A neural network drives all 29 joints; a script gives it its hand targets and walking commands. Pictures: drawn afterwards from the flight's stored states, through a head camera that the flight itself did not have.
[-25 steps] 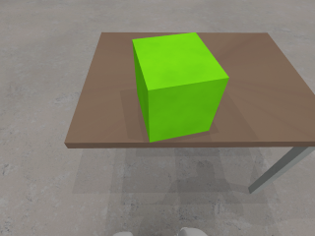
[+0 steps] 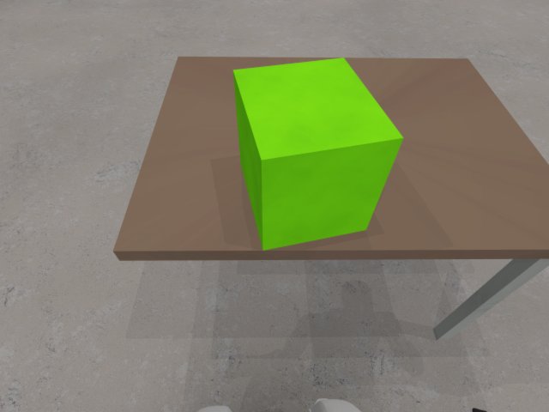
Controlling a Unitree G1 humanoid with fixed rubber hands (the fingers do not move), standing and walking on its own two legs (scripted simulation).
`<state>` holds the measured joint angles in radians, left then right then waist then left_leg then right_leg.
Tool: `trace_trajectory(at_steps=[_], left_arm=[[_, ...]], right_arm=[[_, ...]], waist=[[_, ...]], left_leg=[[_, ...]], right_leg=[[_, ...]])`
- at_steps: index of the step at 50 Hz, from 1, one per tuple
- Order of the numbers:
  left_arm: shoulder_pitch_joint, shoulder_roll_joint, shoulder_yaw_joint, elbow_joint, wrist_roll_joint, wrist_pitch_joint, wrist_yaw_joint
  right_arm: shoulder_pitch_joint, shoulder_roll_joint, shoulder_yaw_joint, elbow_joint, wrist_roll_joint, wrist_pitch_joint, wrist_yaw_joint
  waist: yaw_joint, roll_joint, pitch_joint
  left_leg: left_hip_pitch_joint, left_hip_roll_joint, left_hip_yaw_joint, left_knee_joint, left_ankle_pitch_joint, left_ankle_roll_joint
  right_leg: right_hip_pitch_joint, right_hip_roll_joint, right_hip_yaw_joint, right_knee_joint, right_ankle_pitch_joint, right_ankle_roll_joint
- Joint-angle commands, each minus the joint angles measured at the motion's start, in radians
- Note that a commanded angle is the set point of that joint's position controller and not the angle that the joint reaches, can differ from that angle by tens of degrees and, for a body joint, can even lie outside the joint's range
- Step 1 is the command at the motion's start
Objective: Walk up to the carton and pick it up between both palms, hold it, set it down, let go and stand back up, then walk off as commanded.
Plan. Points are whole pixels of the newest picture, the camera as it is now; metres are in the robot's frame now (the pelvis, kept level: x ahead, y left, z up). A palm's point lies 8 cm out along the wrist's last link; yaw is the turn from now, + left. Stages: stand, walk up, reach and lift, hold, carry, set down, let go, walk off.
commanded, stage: walk up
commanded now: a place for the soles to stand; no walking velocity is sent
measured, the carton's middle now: (303, 154) +0.54 -0.05 +0.04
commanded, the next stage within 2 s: none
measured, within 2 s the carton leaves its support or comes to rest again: neither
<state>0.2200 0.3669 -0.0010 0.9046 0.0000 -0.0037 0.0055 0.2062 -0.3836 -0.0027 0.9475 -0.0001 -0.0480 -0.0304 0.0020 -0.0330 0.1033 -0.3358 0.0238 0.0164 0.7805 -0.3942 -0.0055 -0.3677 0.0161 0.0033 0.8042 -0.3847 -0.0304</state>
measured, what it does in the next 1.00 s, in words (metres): walks ahead: left foot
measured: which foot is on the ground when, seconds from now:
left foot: down 0.00-0.22, up 0.24-0.60, down 0.62-1.00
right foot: down 0.00-0.68, up 0.70-1.00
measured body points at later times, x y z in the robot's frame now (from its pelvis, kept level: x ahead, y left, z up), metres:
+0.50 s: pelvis +0.10 -0.06 +0.02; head +0.11 -0.06 +0.46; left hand +0.16 +0.24 -0.10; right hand +0.15 -0.39 -0.10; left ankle +0.11 +0.09 -0.65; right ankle +0.04 -0.11 -0.71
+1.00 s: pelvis +0.13 -0.04 +0.01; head +0.17 -0.02 +0.46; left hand +0.22 +0.25 -0.13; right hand +0.20 -0.35 -0.10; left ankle +0.21 +0.05 -0.71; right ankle +0.11 -0.16 -0.67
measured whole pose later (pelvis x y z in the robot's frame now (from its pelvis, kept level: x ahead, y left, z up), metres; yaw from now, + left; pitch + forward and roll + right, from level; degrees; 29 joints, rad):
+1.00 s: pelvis +0.13 -0.04 +0.01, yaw -4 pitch -3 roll -1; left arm 0.22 0.37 0.00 0.90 0.00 0.01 0.00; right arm 0.21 -0.35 0.00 0.88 0.00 -0.02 -0.03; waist 0.00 -0.03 0.13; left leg -0.39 -0.01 0.03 0.69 -0.25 0.05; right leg -0.37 0.01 -0.01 0.99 -0.52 -0.02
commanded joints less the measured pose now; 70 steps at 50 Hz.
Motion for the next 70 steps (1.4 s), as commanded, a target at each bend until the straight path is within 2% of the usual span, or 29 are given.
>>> trace_trajectory(at_steps=[1,2,5,8,10,11,12,13,15,19,27,29,31,32,33,34,35,37,39,45,51,53,54,56,61,65,67,68,70], left_arm=[[-0.019,0.287,0.140,-0.091,0.055,-0.017,-0.054],[-0.008,0.271,0.137,-0.090,0.056,-0.014,-0.061],[-0.027,0.277,0.139,-0.115,0.061,-0.025,-0.065],[0.018,0.262,0.138,-0.102,0.045,-0.037,-0.066],[0.175,0.266,0.156,-0.043,0.042,-0.051,-0.055],[0.304,0.329,0.178,-0.009,0.045,-0.060,-0.042],[0.274,0.384,0.187,-0.025,0.027,-0.064,-0.031],[0.233,0.382,0.188,-0.045,0.018,-0.057,-0.028],[0.166,0.351,0.174,-0.060,0.010,-0.050,-0.013],[0.145,0.259,0.141,-0.062,0.004,-0.054,-0.003],[0.147,0.258,0.123,-0.064,0.009,-0.032,0.021],[0.094,0.250,0.117,-0.071,0.003,-0.025,0.027],[-0.009,0.243,0.108,-0.088,-0.025,-0.022,0.028],[-0.029,0.192,0.094,-0.105,-0.032,-0.026,0.025],[0.026,0.152,0.089,-0.103,-0.042,-0.026,0.024],[0.051,0.197,0.108,-0.071,-0.030,-0.008,0.031],[0.051,0.228,0.109,-0.063,-0.021,0.000,0.032],[0.028,0.212,0.095,-0.071,-0.021,-0.009,0.019],[0.060,0.185,0.092,-0.057,-0.018,-0.001,0.008],[0.016,0.168,0.088,-0.072,-0.007,0.017,0.013],[0.101,0.171,0.109,-0.026,0.008,0.006,0.017],[0.100,0.206,0.117,-0.020,0.028,-0.006,0.027],[0.072,0.281,0.126,-0.033,0.038,-0.017,0.031],[-0.068,0.340,0.134,-0.070,0.033,-0.031,0.029],[-0.115,0.259,0.126,-0.078,0.026,-0.034,0.022],[-0.019,0.273,0.129,-0.062,0.029,-0.034,0.010],[-0.058,0.263,0.120,-0.070,0.019,-0.025,0.004],[-0.078,0.247,0.114,-0.072,0.008,-0.018,-0.001],[-0.106,0.170,0.092,-0.104,-0.011,-0.014,0.002]], right_arm=[[0.110,-0.377,-0.141,-0.041,-0.012,-0.034,0.000],[0.093,-0.397,-0.148,-0.043,-0.021,-0.035,0.000],[0.113,-0.387,-0.157,-0.062,-0.023,-0.051,-0.004],[0.103,-0.374,-0.151,-0.072,-0.015,-0.045,-0.004],[0.001,-0.307,-0.122,-0.090,-0.006,-0.030,0.005],[-0.026,-0.203,-0.092,-0.108,0.002,-0.026,0.006],[-0.044,-0.166,-0.070,-0.119,0.016,-0.025,-0.005],[-0.050,-0.239,-0.080,-0.108,0.010,-0.016,-0.015],[-0.019,-0.250,-0.077,-0.086,0.015,-0.013,-0.012],[0.024,-0.229,-0.074,-0.067,0.021,0.003,0.002],[-0.083,-0.194,-0.061,-0.106,0.012,0.016,-0.015],[-0.042,-0.185,-0.060,-0.086,0.003,0.006,-0.019],[0.104,-0.182,-0.067,-0.030,-0.007,-0.010,-0.028],[0.174,-0.228,-0.085,-0.020,-0.021,-0.020,-0.033],[0.143,-0.272,-0.092,-0.044,-0.015,-0.025,-0.037],[0.076,-0.292,-0.090,-0.065,0.002,-0.020,-0.035],[0.088,-0.259,-0.078,-0.078,0.019,-0.024,-0.032],[0.049,-0.229,-0.062,-0.090,0.016,-0.019,-0.037],[0.019,-0.206,-0.053,-0.095,0.013,-0.016,-0.035],[0.008,-0.246,-0.072,-0.128,-0.006,0.010,-0.018],[-0.097,-0.238,-0.079,-0.157,-0.005,0.047,0.000],[-0.101,-0.197,-0.070,-0.152,0.002,0.058,0.003],[-0.091,-0.163,-0.068,-0.152,0.017,0.062,0.005],[-0.073,-0.212,-0.093,-0.133,0.011,0.070,-0.005],[0.014,-0.209,-0.104,-0.083,0.009,0.060,0.010],[-0.023,-0.193,-0.086,-0.090,0.007,0.029,0.011],[0.039,-0.178,-0.079,-0.061,-0.002,0.005,0.006],[0.082,-0.179,-0.082,-0.044,-0.007,-0.006,0.000],[0.068,-0.263,-0.094,-0.045,-0.033,-0.024,-0.014]], waist=[[-0.032,0.101,-0.041],[-0.026,0.181,-0.017],[-0.042,0.115,-0.022],[-0.023,0.151,-0.103],[0.086,0.086,-0.165],[0.158,-0.213,-0.184],[0.139,-0.309,-0.071],[0.127,-0.155,-0.083],[0.085,-0.055,0.030],[0.045,-0.099,0.090],[0.072,-0.049,0.054],[0.043,-0.038,0.002],[-0.049,0.017,-0.094],[-0.096,0.138,-0.182],[-0.074,0.268,-0.253],[-0.045,0.250,-0.232],[-0.043,0.185,-0.212],[-0.031,0.102,-0.168],[-0.002,0.138,-0.150],[-0.024,0.216,-0.110],[0.043,0.222,-0.069],[0.048,0.145,-0.038],[0.035,-0.032,-0.003],[0.017,-0.020,0.018],[0.002,-0.045,0.068],[0.041,-0.105,-0.103],[-0.006,-0.092,-0.159],[-0.028,-0.077,-0.182],[-0.011,0.139,-0.190]], left_leg=[[0.099,0.251,-0.475,-0.360,-0.600,0.237],[0.106,0.341,-0.556,-0.456,-0.639,0.268],[0.262,0.397,-0.611,-0.440,-0.372,0.309],[0.244,0.342,-0.464,-0.330,-0.143,0.256],[0.026,0.221,-0.253,-0.084,-0.006,0.162],[-0.230,0.040,-0.054,0.304,0.054,0.067],[-0.507,-0.109,-0.008,0.415,-0.157,0.010],[-0.518,-0.078,-0.084,0.401,-0.166,0.028],[-0.435,-0.039,-0.120,0.423,-0.067,0.032],[-0.310,-0.010,-0.089,0.352,0.050,0.031],[-0.236,-0.005,-0.006,-0.014,0.056,0.031],[-0.137,-0.006,0.034,-0.142,0.109,0.045],[0.159,-0.032,0.066,-0.356,0.380,0.071],[0.301,0.069,-0.089,-0.387,0.573,0.130],[0.437,0.269,-0.395,-0.357,0.861,0.252],[0.418,0.369,-0.557,-0.315,0.919,0.354],[0.365,0.378,-0.548,-0.301,0.888,0.380],[0.271,0.302,-0.381,-0.303,0.836,0.318],[0.219,0.243,-0.267,-0.301,0.829,0.260],[0.041,0.245,-0.317,-0.328,0.570,0.279],[-0.126,0.181,-0.263,-0.251,0.303,0.190],[-0.181,0.095,-0.226,-0.113,0.226,0.118],[-0.234,-0.055,-0.176,0.073,0.076,0.054],[-0.141,-0.088,-0.212,0.319,-0.198,0.036],[-0.104,-0.063,-0.148,0.304,-0.092,0.026],[-0.124,-0.024,-0.064,0.003,-0.171,0.018],[0.020,-0.032,-0.026,-0.223,-0.080,0.030],[0.117,-0.046,-0.053,-0.310,0.044,0.044],[0.235,0.154,-0.485,-0.342,0.321,0.134]], right_leg=[[-0.241,-0.060,0.179,-0.050,-0.417,-0.065],[-0.267,-0.037,0.073,0.092,-0.276,-0.035],[-0.382,-0.082,0.087,0.132,-0.189,-0.007],[-0.227,-0.081,0.050,-0.019,-0.134,0.013],[0.132,-0.065,0.076,-0.254,-0.069,0.012],[0.390,-0.174,0.371,-0.507,-0.179,-0.005],[0.448,-0.283,0.665,-0.605,-0.020,0.009],[0.467,-0.311,0.675,-0.571,0.024,0.010],[0.325,-0.291,0.558,-0.548,0.203,0.078],[0.287,-0.162,0.280,-0.499,0.671,0.119],[0.410,-0.180,0.219,-0.397,0.845,-0.012],[0.411,-0.194,0.192,-0.306,0.908,-0.033],[0.301,-0.165,0.125,-0.092,1.033,0.002],[0.208,-0.099,0.107,0.120,0.851,0.029],[0.011,0.025,0.043,0.324,0.335,0.086],[-0.079,0.096,0.078,0.420,-0.231,0.091],[-0.068,0.042,0.154,0.446,-0.257,0.078],[-0.073,0.010,0.161,0.384,-0.232,0.042],[-0.057,-0.008,0.134,0.302,-0.198,0.020],[-0.014,-0.030,0.024,0.178,-0.169,0.016],[0.172,-0.035,-0.025,-0.145,0.026,0.015],[0.203,-0.092,0.110,-0.342,0.028,0.002],[0.128,-0.275,0.414,-0.464,0.011,-0.066],[-0.068,-0.437,0.510,-0.512,0.028,-0.210],[-0.054,-0.310,0.322,-0.447,0.077,-0.151],[0.230,-0.275,0.279,-0.353,0.086,-0.157],[0.203,-0.247,0.179,-0.245,0.226,-0.150],[0.153,-0.229,0.141,-0.172,0.300,-0.116],[-0.062,-0.089,0.056,0.054,0.161,-0.014]])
